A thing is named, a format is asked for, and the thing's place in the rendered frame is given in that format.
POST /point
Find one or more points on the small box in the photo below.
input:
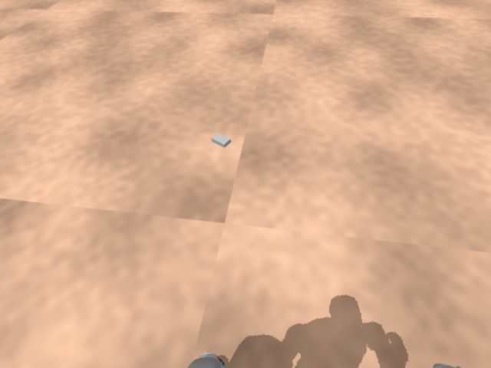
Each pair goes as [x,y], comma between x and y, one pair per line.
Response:
[221,140]

